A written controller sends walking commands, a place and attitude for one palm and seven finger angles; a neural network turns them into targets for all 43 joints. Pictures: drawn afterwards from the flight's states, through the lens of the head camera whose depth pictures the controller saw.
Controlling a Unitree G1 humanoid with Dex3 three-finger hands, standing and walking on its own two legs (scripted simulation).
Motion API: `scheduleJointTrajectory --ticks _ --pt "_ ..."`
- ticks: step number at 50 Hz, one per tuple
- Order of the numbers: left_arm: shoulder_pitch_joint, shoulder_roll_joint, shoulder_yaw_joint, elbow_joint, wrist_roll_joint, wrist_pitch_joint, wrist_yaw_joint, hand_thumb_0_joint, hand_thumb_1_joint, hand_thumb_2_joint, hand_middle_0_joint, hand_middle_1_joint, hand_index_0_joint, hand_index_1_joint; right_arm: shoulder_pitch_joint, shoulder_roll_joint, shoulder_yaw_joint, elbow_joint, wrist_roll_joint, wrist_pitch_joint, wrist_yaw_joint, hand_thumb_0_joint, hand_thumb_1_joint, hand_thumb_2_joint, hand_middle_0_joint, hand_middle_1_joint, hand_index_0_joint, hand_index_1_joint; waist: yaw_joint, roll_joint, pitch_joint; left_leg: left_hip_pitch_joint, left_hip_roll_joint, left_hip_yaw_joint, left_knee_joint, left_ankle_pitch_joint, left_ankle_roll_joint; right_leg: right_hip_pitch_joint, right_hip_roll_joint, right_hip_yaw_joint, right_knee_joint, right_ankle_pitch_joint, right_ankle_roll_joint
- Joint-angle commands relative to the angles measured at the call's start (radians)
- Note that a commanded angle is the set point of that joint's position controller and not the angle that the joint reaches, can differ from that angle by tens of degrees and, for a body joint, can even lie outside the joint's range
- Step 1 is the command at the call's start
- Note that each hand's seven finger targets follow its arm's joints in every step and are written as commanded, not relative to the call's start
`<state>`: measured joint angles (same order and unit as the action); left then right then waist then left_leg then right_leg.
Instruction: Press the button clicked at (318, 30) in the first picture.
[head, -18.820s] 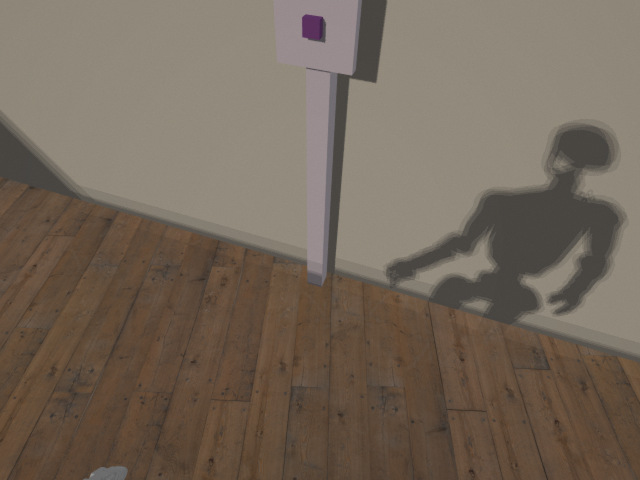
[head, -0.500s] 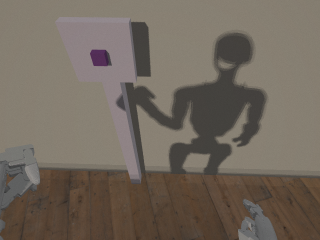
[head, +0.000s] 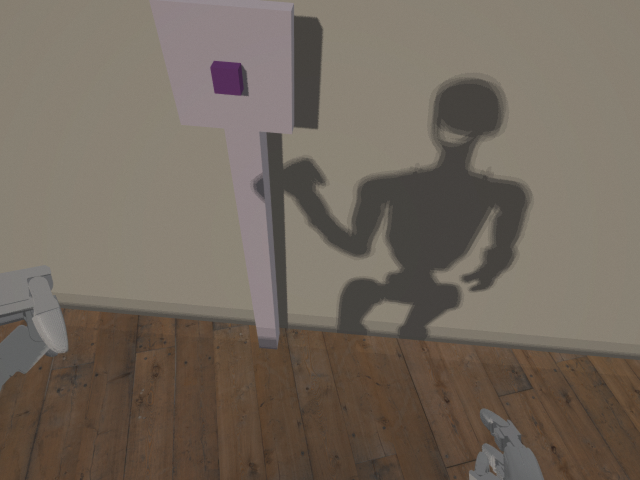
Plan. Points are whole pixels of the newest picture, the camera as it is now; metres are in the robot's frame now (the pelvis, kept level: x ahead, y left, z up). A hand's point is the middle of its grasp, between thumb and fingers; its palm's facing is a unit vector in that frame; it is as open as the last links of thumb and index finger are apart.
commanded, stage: step back with the hand held close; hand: left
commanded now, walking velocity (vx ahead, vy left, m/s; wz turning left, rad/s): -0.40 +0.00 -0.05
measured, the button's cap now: (228, 77) +0.59 +0.16 +0.20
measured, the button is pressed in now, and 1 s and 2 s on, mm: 0 0 0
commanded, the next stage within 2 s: stop stepping back and stand still in 0.54 s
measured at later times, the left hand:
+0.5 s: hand out of the picture +0.11 +0.25 +0.20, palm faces +0.41 -0.82 -0.39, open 3.1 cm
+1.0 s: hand out of the picture -0.01 +0.24 +0.19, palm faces +0.22 -0.87 -0.45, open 3.1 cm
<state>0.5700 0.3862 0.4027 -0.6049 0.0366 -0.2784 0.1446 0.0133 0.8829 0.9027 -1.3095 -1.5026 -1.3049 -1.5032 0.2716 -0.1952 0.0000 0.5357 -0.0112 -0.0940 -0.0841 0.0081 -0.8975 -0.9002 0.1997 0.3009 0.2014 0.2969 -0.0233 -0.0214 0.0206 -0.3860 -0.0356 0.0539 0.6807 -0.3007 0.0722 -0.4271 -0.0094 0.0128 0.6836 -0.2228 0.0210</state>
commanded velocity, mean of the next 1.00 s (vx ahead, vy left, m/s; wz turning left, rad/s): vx -0.14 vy -0.01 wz -0.02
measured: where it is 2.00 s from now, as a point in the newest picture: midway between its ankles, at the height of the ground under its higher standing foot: outside the picture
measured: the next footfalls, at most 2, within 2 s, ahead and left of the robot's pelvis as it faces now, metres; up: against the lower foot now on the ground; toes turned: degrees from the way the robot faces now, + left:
right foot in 0.60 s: -0.18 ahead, -0.15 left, +0.00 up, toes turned -7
left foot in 0.72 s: -0.01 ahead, +0.07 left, +0.00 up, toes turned -7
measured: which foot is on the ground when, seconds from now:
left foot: down 0.00-0.60, up 0.62-0.70, down 0.72-0.90, up 0.92-1.00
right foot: down 0.00-0.32, up 0.34-0.58, down 0.60-1.00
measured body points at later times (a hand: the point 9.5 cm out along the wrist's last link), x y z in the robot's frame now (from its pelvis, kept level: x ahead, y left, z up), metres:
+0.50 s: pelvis -0.09 +0.01 +0.01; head -0.08 +0.05 +0.46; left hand +0.08 +0.30 +0.22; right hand +0.07 -0.22 -0.05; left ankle +0.04 +0.08 -0.72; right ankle -0.16 -0.13 -0.67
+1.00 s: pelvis -0.21 +0.03 +0.02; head -0.22 +0.07 +0.47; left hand -0.03 +0.28 +0.22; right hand -0.10 -0.24 -0.04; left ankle -0.14 +0.12 -0.67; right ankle -0.20 -0.08 -0.72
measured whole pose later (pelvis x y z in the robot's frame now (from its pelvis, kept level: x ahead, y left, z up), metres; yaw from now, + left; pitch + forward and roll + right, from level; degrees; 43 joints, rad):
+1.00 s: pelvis -0.21 +0.03 +0.02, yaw -9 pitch +0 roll +0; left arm 0.70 0.44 0.40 -0.69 -0.02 -0.21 0.12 0.01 0.88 0.90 -1.31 -1.50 -1.30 -1.50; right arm 0.27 -0.20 0.00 0.63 -0.02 -0.09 -0.07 0.01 -0.90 -0.90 0.20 0.30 0.20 0.30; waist 0.01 -0.10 -0.05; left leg -0.53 -0.01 0.03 0.93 -0.31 -0.01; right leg -0.29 -0.02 -0.07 0.53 -0.29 -0.06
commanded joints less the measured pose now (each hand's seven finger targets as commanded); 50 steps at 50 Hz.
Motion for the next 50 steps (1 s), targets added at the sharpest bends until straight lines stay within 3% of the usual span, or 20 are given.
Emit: scheduleJointTrajectory --ticks 1,5,12,14,16,20,26,27,29,30,33,34,36,37,39,43,44,45,46,50 --pt "0.014 0.138 0.123 -0.193 -0.029 -0.07 0.01 0.0 0.9 0.9 -1.3 -1.5 -1.3 -1.5 -0.126 -0.145 -0.057 -0.145 -0.005 -0.072 -0.003 0.0 -0.9 -0.9 0.2 0.3 0.2 0.3 0.025 0.046 -0.079 -0.225 0.165 -0.193 -0.254 0.042 0.013 0.293 -0.033 0.131 -0.017 0.311 -0.038" --pt "0.014 0.155 0.115 -0.22 -0.044 -0.065 -0.003 0.0 0.9 0.9 -1.3 -1.5 -1.3 -1.5 -0.131 -0.137 -0.063 -0.129 -0.007 -0.056 0.009 0.0 -0.9 -0.9 0.2 0.3 0.2 0.3 0.02 0.009 -0.212 -0.019 0.127 -0.136 -0.139 0.196 -0.019 0.204 -0.103 0.202 -0.085 0.431 -0.061" --pt "0.023 0.192 0.147 -0.243 -0.058 -0.073 0.027 0.0 0.9 0.9 -1.3 -1.5 -1.3 -1.5 -0.125 -0.119 -0.06 -0.119 -0.001 -0.011 0.007 0.0 -0.9 -0.9 0.2 0.3 0.2 0.3 0.011 -0.115 -0.144 0.121 0.055 -0.121 0.025 -0.128 -0.038 -0.135 -0.216 0.274 -0.322 -0.125 -0.123" --pt "0.016 0.175 0.134 -0.263 -0.053 -0.084 0.032 0.0 0.9 0.9 -1.3 -1.5 -1.3 -1.5 -0.134 -0.136 -0.06 -0.127 -0.005 -0.014 -0.002 0.0 -0.9 -0.9 0.2 0.3 0.2 0.3 0.004 0.035 -0.113 0.09 0.131 -0.222 -0.147 -0.189 -0.001 -0.159 -0.122 0.192 -0.189 -0.168 -0.079" --pt "-0.004 0.155 0.156 -0.265 -0.027 -0.096 0.033 0.0 0.9 0.9 -1.3 -1.5 -1.3 -1.5 -0.172 -0.164 -0.062 -0.147 -0.017 -0.049 -0.013 0.0 -0.9 -0.9 0.2 0.3 0.2 0.3 0.008 0.365 -0.101 -0.36 0.394 -0.487 -0.55 -0.481 0.111 0.203 0.094 0.024 0.344 -0.147 0.001" --pt "-0.011 0.145 0.128 -0.221 -0.047 -0.079 0.028 0.0 0.9 0.9 -1.3 -1.5 -1.3 -1.5 -0.158 -0.129 -0.077 -0.094 -0.01 -0.098 0.002 0.0 -0.9 -0.9 0.2 0.3 0.2 0.3 0.026 0.131 -0.108 -0.146 0.358 -0.349 -0.474 -0.184 0.102 0.072 0.068 0.042 0.471 -0.256 0.003" --pt "-0.042 0.116 0.019 -0.231 -0.069 -0.053 0.01 0.0 0.9 0.9 -1.3 -1.5 -1.3 -1.5 -0.142 -0.121 -0.048 -0.034 -0.021 -0.123 0.03 0.0 -0.9 -0.9 0.2 0.3 0.2 0.3 0.037 0.276 -0.165 0.126 0.257 -0.205 -0.552 -0.056 -0.078 0.201 0.066 -0.09 -0.221 -0.303 -0.058" --pt "-0.043 0.132 0.026 -0.23 -0.073 -0.055 0.006 0.0 0.9 0.9 -1.3 -1.5 -1.3 -1.5 -0.141 -0.118 -0.046 -0.029 -0.023 -0.114 0.031 0.0 -0.9 -0.9 0.2 0.3 0.2 0.3 0.04 0.226 -0.172 0.172 0.22 -0.149 -0.467 0.032 -0.114 0.204 0.033 -0.065 -0.38 -0.211 -0.077" --pt "-0.037 0.197 0.069 -0.232 -0.08 -0.061 0.011 0.0 0.9 0.9 -1.3 -1.5 -1.3 -1.5 -0.128 -0.093 -0.036 -0.008 -0.019 -0.079 0.028 0.0 -0.9 -0.9 0.2 0.3 0.2 0.3 0.032 -0.076 -0.209 0.31 0.086 -0.053 0.009 0.085 -0.139 -0.058 -0.267 0.204 -0.506 -0.011 -0.199" --pt "-0.093 0.254 0.122 -0.279 -0.088 -0.072 0.024 0.0 0.9 0.9 -1.3 -1.5 -1.3 -1.5 -0.173 -0.078 -0.021 -0.033 -0.034 -0.084 0.016 0.0 -0.9 -0.9 0.2 0.3 0.2 0.3 0.061 -0.112 -0.159 0.19 0.061 -0.032 0.148 -0.033 -0.13 -0.071 -0.352 0.215 -0.469 0.232 -0.217" --pt "-0.072 0.188 0.097 -0.181 -0.069 -0.026 -0.004 0.0 0.9 0.9 -1.3 -1.5 -1.3 -1.5 -0.176 -0.063 -0.009 -0.059 -0.003 -0.085 -0.006 0.0 -0.9 -0.9 0.2 0.3 0.2 0.3 0.023 -0.23 -0.149 0.041 0.051 -0.052 0.072 0.009 -0.098 0.159 -0.242 0.031 -0.244 0.613 -0.145" --pt "-0.05 0.17 0.086 -0.165 -0.079 0.0 -0.013 0.0 0.9 0.9 -1.3 -1.5 -1.3 -1.5 -0.178 -0.077 -0.01 -0.061 0.005 -0.079 -0.013 0.0 -0.9 -0.9 0.2 0.3 0.2 0.3 0.004 -0.134 -0.144 0.133 0.033 -0.032 -0.112 0.156 -0.096 0.124 -0.179 -0.043 -0.15 0.475 -0.082" --pt "0.03 0.155 0.078 -0.204 -0.083 0.004 -0.018 0.0 0.9 0.9 -1.3 -1.5 -1.3 -1.5 -0.174 -0.141 -0.035 -0.092 0.006 -0.097 -0.011 0.0 -0.9 -0.9 0.2 0.3 0.2 0.3 0.036 0.303 -0.19 0.269 0.228 -0.279 -0.392 0.492 -0.03 0.053 0.006 -0.059 0.051 -0.126 -0.002" --pt "0.004 0.154 0.066 -0.229 -0.084 -0.016 -0.019 0.0 0.9 0.9 -1.3 -1.5 -1.3 -1.5 -0.15 -0.142 -0.039 -0.087 0.016 -0.113 0.001 0.0 -0.9 -0.9 0.2 0.3 0.2 0.3 0.024 0.267 -0.178 0.222 0.269 -0.34 -0.467 0.258 0.012 0.087 0.038 -0.005 0.13 -0.333 -0.017" --pt "0.077 0.206 0.138 -0.29 -0.097 -0.016 -0.004 0.0 0.9 0.9 -1.3 -1.5 -1.3 -1.5 -0.167 -0.116 -0.032 -0.104 -0.009 -0.121 0.004 0.0 -0.9 -0.9 0.2 0.3 0.2 0.3 0.038 0.249 -0.206 0.157 0.272 -0.429 -0.597 -0.173 -0.054 0.126 0.039 0.004 0.117 -0.328 -0.033" --pt "0.178 0.171 0.104 -0.252 -0.063 0.013 0.005 0.0 0.9 0.9 -1.3 -1.5 -1.3 -1.5 -0.16 -0.138 -0.038 -0.114 -0.01 -0.079 0.014 0.0 -0.9 -0.9 0.2 0.3 0.2 0.3 0.04 0.216 -0.077 -0.173 0.13 -0.136 -0.494 -0.313 -0.126 0.405 0.051 -0.106 -0.196 -0.308 -0.08" --pt "0.167 0.2 0.119 -0.259 -0.061 0.017 0.005 0.0 0.9 0.9 -1.3 -1.5 -1.3 -1.5 -0.153 -0.132 -0.043 -0.119 -0.006 -0.06 0.014 0.0 -0.9 -0.9 0.2 0.3 0.2 0.3 0.035 0.014 -0.086 -0.088 0.033 -0.04 -0.142 -0.191 -0.11 0.246 -0.092 0.037 -0.385 -0.362 -0.13" --pt "0.134 0.208 0.127 -0.279 -0.072 0.023 0.003 0.0 0.9 0.9 -1.3 -1.5 -1.3 -1.5 -0.151 -0.13 -0.055 -0.11 -0.003 -0.043 0.009 0.0 -0.9 -0.9 0.2 0.3 0.2 0.3 0.036 -0.174 -0.089 -0.039 -0.016 -0.049 0.262 -0.087 -0.103 0.015 -0.326 0.352 -0.544 -0.477 -0.219" --pt "0.014 0.223 0.14 -0.339 -0.081 0.018 0.005 0.0 0.9 0.9 -1.3 -1.5 -1.3 -1.5 -0.137 -0.133 -0.055 -0.086 -0.006 -0.036 0.006 0.0 -0.9 -0.9 0.2 0.3 0.2 0.3 0.018 -0.207 -0.086 -0.107 0.024 -0.1 0.456 -0.043 -0.098 -0.05 -0.384 0.37 -0.536 -0.489 -0.249" --pt "-0.084 0.134 0.052 -0.163 -0.047 0.042 0.021 0.0 0.9 0.9 -1.3 -1.5 -1.3 -1.5 -0.138 -0.12 -0.032 -0.043 -0.019 -0.073 -0.022 0.0 -0.9 -0.9 0.2 0.3 0.2 0.3 -0.006 -0.081 -0.031 0.095 0.121 -0.037 0.137 -0.068 -0.047 -0.156 -0.262 0.102 -0.432 -0.514 -0.16"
